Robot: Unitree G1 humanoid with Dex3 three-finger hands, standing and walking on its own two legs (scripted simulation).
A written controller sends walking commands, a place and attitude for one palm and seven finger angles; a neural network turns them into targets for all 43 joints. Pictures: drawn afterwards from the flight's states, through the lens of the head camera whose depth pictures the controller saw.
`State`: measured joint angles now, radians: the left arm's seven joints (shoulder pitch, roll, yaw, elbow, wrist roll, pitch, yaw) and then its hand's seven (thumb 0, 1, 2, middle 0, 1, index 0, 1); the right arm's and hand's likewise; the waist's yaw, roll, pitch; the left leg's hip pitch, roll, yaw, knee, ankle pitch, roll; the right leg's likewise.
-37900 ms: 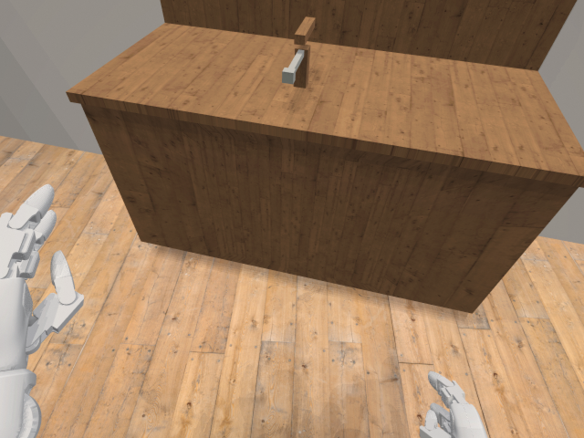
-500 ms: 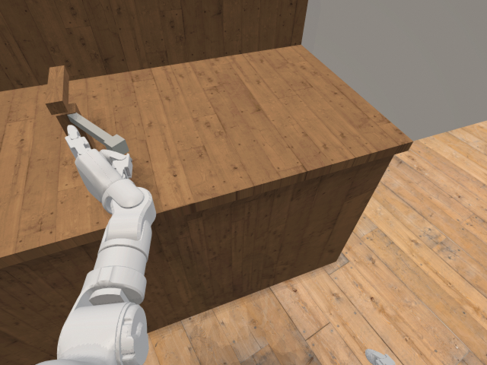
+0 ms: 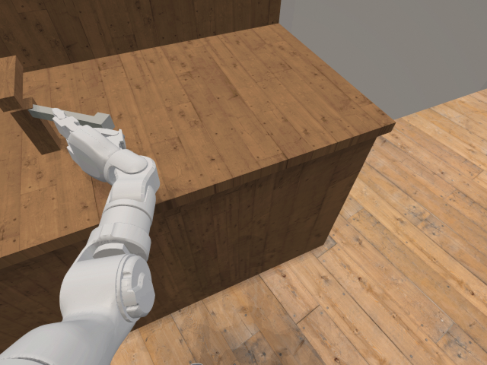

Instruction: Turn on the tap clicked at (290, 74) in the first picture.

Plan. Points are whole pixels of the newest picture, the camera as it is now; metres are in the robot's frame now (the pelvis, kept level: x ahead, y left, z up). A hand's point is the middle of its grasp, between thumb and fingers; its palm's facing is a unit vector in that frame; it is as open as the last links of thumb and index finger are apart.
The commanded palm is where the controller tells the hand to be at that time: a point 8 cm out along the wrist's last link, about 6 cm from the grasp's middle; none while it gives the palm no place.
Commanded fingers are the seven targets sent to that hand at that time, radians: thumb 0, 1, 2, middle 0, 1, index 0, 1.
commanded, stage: push the lever round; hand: left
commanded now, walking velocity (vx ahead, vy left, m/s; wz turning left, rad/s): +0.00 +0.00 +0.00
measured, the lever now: (102, 124) +0.51 +0.24 +0.12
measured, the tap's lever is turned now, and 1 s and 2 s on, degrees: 51 69 75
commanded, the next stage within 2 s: lift the hand up off the lever in 0.96 s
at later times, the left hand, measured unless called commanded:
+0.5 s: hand (130, 126) +0.51 +0.19 +0.12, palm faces +0.83 -0.53 -0.16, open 7.7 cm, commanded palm +0.45 +0.20 +0.12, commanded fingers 0.00 0.90 0.90 -0.15 -0.15 -0.15 -0.15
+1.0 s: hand (135, 116) +0.53 +0.18 +0.12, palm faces +0.83 -0.53 -0.17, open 7.6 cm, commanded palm +0.48 +0.20 +0.12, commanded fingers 0.00 0.90 0.90 -0.15 -0.15 -0.15 -0.15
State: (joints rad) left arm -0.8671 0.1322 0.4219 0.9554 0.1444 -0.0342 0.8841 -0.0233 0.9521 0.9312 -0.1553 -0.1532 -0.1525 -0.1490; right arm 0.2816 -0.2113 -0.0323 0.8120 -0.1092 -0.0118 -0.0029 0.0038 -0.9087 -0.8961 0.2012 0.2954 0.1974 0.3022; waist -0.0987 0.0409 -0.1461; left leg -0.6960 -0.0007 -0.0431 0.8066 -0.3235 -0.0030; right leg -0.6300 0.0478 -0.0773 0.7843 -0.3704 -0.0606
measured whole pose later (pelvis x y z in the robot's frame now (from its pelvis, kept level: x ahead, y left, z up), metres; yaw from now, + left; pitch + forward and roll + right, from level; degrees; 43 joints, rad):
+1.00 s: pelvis +0.03 -0.01 +0.00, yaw +0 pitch +17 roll -1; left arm -1.03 0.18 0.52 1.07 0.22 0.03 0.97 0.03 0.95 0.93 -0.16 -0.15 -0.15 -0.15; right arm 0.33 -0.22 -0.04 0.84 -0.15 -0.05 0.05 0.00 -0.91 -0.90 0.20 0.30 0.20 0.30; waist -0.15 0.05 -0.17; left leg -0.76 0.01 -0.06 0.83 -0.36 -0.02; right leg -0.69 0.06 -0.09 0.79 -0.41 -0.07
